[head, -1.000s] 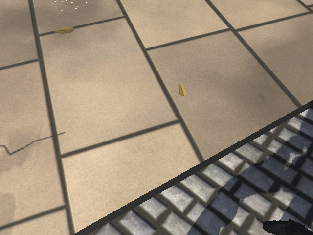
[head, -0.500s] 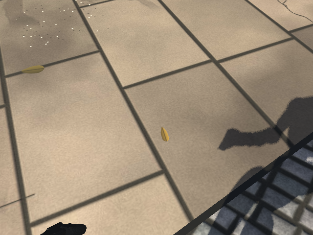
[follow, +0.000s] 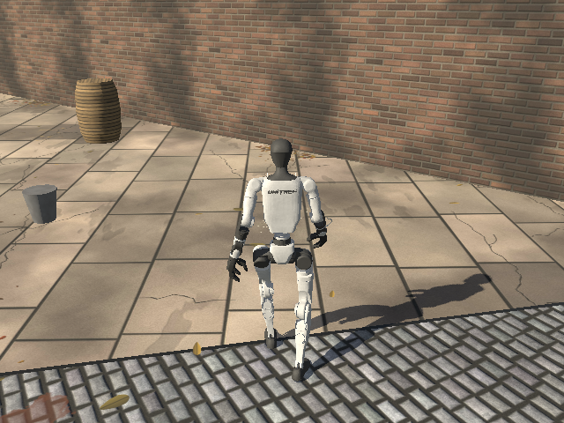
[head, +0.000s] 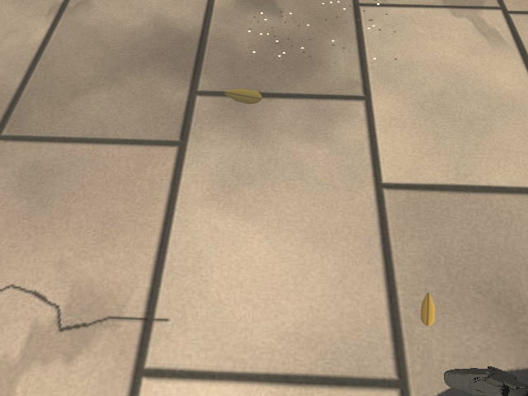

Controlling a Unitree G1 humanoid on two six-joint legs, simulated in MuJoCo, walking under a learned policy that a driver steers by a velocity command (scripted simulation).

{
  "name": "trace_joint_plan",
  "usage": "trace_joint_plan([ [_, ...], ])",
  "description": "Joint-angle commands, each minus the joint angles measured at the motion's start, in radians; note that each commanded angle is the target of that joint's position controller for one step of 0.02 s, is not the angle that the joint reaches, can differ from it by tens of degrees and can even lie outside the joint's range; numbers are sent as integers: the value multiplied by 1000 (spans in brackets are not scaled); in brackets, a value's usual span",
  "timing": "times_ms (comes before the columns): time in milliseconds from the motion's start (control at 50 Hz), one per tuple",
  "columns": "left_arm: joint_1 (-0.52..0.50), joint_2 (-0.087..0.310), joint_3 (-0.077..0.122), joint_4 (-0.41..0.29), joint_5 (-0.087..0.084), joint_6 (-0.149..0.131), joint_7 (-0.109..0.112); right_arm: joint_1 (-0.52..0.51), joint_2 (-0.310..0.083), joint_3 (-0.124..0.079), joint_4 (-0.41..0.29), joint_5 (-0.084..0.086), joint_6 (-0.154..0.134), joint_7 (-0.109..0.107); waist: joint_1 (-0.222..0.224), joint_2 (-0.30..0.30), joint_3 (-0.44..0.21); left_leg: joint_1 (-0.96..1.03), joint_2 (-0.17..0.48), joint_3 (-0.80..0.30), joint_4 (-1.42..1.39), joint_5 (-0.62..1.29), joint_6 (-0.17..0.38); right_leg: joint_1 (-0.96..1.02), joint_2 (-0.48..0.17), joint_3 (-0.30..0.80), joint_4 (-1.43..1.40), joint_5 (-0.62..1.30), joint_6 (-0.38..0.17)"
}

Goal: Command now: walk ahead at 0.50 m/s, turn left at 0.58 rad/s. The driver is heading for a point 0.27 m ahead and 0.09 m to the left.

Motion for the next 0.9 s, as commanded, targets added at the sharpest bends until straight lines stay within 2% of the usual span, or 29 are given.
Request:
trace_joint_plan([
  [20,20,86,16,-125,-6,-2,-8,377,-265,-91,45,-10,-11,-43,-162,158,-323,769,252,-465,-99,-185,175,-552,-67,42,772,262,-38],
  [40,-56,130,26,-178,1,-11,-16,390,-312,-102,14,25,-1,-49,-181,160,-402,846,388,-898,-263,-100,270,-762,84,231,969,-78,-9],
  [60,-172,149,29,-203,2,-16,-20,371,-285,-97,36,35,7,-58,-188,45,-257,773,344,-724,-283,-16,235,-861,18,320,966,33,-21],
  [80,-157,126,18,-193,-12,-26,-19,311,-222,-80,42,41,3,-66,-137,14,-130,608,325,-573,-281,207,203,-823,-21,303,883,124,-24],
  [100,-126,116,16,-166,-9,-22,-14,260,-170,-63,40,39,-7,-70,-83,-25,-72,482,267,-457,-275,449,157,-736,-48,302,800,141,-22],
  [120,-86,111,15,-152,7,-4,-12,219,-141,-52,36,46,-15,-72,-39,-19,-60,394,221,-370,-273,601,135,-656,-56,306,756,131,-12],
  [140,-48,107,15,-134,17,16,-12,204,-122,-43,34,47,-26,-67,-20,-5,-77,345,202,-316,-272,707,117,-589,-56,303,724,131,-5],
  [180,-32,90,15,-128,14,40,-17,228,-133,-42,52,48,-43,-61,-6,9,-102,319,178,-259,-274,852,110,-555,-31,282,679,162,5],
  [220,-65,77,13,-132,9,49,-20,253,-142,-42,66,44,-46,-62,-16,24,-105,329,158,-226,-280,879,89,-575,-20,271,613,227,4],
  [300,-175,68,7,-152,8,54,-20,294,-123,-29,94,44,-36,-73,-58,58,-86,382,141,-201,-277,836,37,-606,-9,267,440,342,-5],
  [380,-239,67,0,-156,0,50,-13,332,-118,-21,125,35,-29,-84,-94,64,-78,456,167,-215,-248,834,31,-575,18,265,290,374,-26],
  [440,-227,72,0,-140,1,42,-2,324,-116,-16,144,30,-22,-91,-91,65,-57,468,186,-243,-187,848,34,-498,51,263,186,300,-55],
  [480,-151,70,2,-107,2,30,8,297,-116,-13,154,41,-20,-98,-48,48,-54,459,175,-261,-102,815,10,-375,66,266,20,344,-86],
  [500,-90,80,3,-86,8,15,14,286,-114,-9,153,51,-26,-100,-14,7,-85,410,141,-251,-31,712,-27,-227,20,312,-93,595,-102],
  [520,-41,150,12,-81,11,4,22,338,-81,2,137,49,-36,-100,-42,-105,-174,326,73,-221,82,367,-61,-51,-159,473,-33,1075,-151],
  [540,-68,147,10,-81,-15,18,20,449,-46,5,183,63,-15,-100,-68,-233,-251,269,-51,-172,199,-235,-86,-13,-308,620,-16,1314,-325],
  [560,-88,86,-11,-84,-22,23,9,393,-86,-2,192,46,8,-105,-51,-184,-223,227,-58,-190,271,-477,-86,-77,-322,671,-74,1172,-359],
  [580,-130,75,-18,-84,-13,24,5,344,-90,-6,193,37,20,-103,-58,-131,-147,208,-53,-201,310,-478,-95,-154,-284,630,-118,996,-344],
  [600,-175,66,-25,-84,-5,30,9,319,-77,-4,201,34,30,-99,-75,-93,-114,217,-36,-204,303,-434,-108,-212,-240,584,-155,829,-307],
  [620,-211,65,-28,-81,-4,35,17,312,-64,0,208,35,40,-96,-94,-106,-78,246,-14,-198,248,-382,-121,-277,-200,531,-192,702,-265],
  [660,-241,80,-25,-67,1,43,19,333,-44,9,240,34,51,-96,-107,-148,-70,292,-14,-155,125,-317,-146,-301,-129,463,-213,553,-209],
  [720,-227,97,-19,-37,-9,51,15,326,-37,13,278,41,55,-102,-93,-132,-94,344,-9,-125,-23,-190,-153,-294,-111,456,-211,374,-189],
  [760,-238,102,-15,-23,-14,59,12,317,-29,19,299,35,49,-104,-98,-113,-67,405,4,-125,-169,-43,-140,-358,-88,451,-218,179,-143],
  [780,-228,95,-15,-14,-15,60,10,296,-48,19,297,25,43,-105,-87,-95,-44,416,44,-177,-201,-16,-131,-399,-79,458,-231,81,-106],
  [800,-222,90,-13,-9,-17,64,7,282,-68,20,293,20,34,-105,-71,-83,-19,378,87,-231,-230,-64,-119,-409,-56,451,-233,43,-80],
  [820,-224,77,-10,-3,-22,69,2,274,-80,17,313,31,28,-102,-55,3,40,241,86,-241,-239,-140,-107,-346,-15,404,-219,107,-73],
  [840,-217,74,-11,13,-18,68,1,269,-56,24,322,34,19,-101,-52,23,30,201,93,-251,-273,-155,-106,-267,-15,396,-178,189,-76],
  [880,-189,64,-11,44,-14,62,1,262,-56,25,337,38,3,-107,-37,45,2,193,100,-257,-305,-117,-107,-192,-14,384,-134,304,-84],
  [900,-186,67,-9,56,-12,59,1,261,-51,28,342,39,-2,-109,-37,36,-7,205,102,-256,-306,-89,-106,-181,-15,382,-126,340,-86],
])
